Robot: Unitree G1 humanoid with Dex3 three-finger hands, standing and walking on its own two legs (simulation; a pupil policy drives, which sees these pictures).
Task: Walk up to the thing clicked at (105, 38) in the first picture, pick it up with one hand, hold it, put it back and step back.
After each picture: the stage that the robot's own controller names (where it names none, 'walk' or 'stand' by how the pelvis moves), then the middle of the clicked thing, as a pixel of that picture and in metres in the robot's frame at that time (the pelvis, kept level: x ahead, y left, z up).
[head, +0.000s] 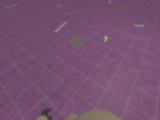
stand; (105, 39) +1.99 -0.36 -0.72
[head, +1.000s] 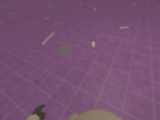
walk; (93, 44) +1.87 +0.05 -0.69
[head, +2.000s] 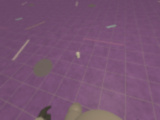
walk; (78, 55) +1.24 +0.35 -0.72
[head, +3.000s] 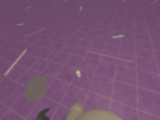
walk; (78, 74) +0.81 +0.28 -0.72
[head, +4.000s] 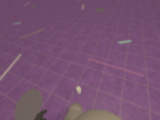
walk; (78, 89) +0.49 +0.20 -0.71
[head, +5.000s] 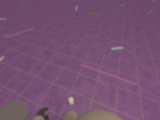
stand; (71, 100) +0.34 +0.19 -0.71
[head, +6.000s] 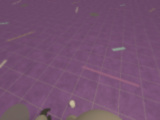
stand; (72, 104) +0.31 +0.19 -0.72
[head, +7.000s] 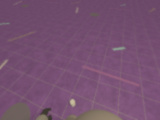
stand; (72, 102) +0.33 +0.20 -0.73
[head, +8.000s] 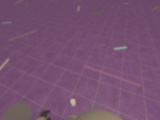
stand; (73, 102) +0.32 +0.20 -0.73
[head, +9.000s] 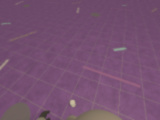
stand; (72, 103) +0.32 +0.20 -0.73
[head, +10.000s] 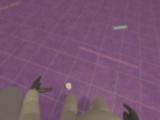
go down; (68, 86) +0.35 +0.20 -0.61
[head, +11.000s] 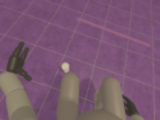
go down; (65, 67) +0.40 +0.21 -0.31
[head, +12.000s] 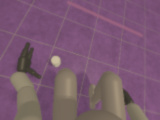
close in; (56, 61) +0.40 +0.23 -0.26
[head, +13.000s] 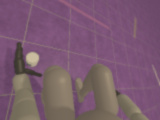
close; (32, 60) +0.40 +0.26 -0.22
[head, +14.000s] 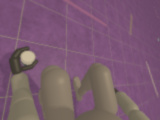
close; (27, 59) +0.39 +0.26 -0.22
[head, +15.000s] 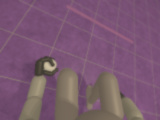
lift; (49, 66) +0.32 +0.26 -0.13
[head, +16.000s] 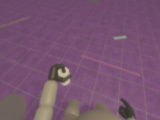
lift; (64, 76) +0.31 +0.18 +0.02
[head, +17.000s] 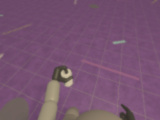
hold; (67, 77) +0.31 +0.17 -0.01
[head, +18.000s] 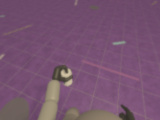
hold; (67, 77) +0.32 +0.17 -0.01
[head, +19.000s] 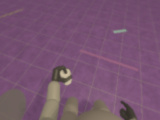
crouch; (66, 77) +0.32 +0.17 -0.06
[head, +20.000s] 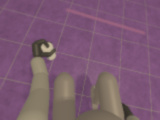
lower; (49, 51) +0.46 +0.25 -0.09
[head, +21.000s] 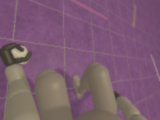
lower; (21, 55) +0.42 +0.28 -0.22
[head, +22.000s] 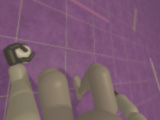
lower; (24, 54) +0.42 +0.28 -0.23
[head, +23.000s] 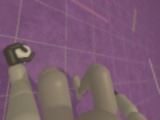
lower; (24, 54) +0.41 +0.28 -0.23
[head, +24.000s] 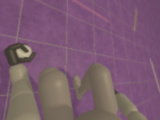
lower; (25, 54) +0.41 +0.28 -0.23
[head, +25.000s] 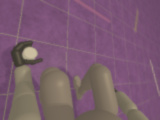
open; (28, 55) +0.40 +0.26 -0.23
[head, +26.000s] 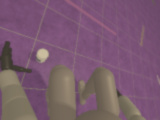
stand; (41, 56) +0.40 +0.25 -0.23
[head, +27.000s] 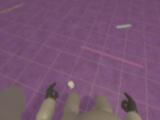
stand; (71, 84) +0.38 +0.19 -0.57
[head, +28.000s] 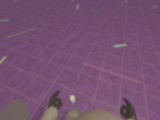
stand; (72, 99) +0.36 +0.19 -0.66
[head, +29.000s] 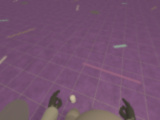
stand; (72, 99) +0.36 +0.18 -0.67
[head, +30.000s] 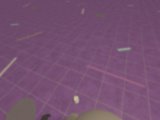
stand; (76, 99) +0.38 +0.18 -0.72
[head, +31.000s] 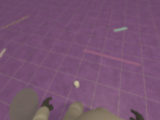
walk; (76, 84) +0.43 +0.17 -0.69
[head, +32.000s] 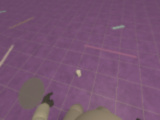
walk; (78, 73) +0.65 +0.19 -0.70
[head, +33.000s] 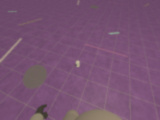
stand; (77, 63) +0.98 +0.20 -0.71
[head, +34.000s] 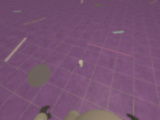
stand; (80, 63) +0.98 +0.18 -0.72
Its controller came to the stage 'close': yes
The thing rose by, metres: 0.70
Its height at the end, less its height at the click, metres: +0.00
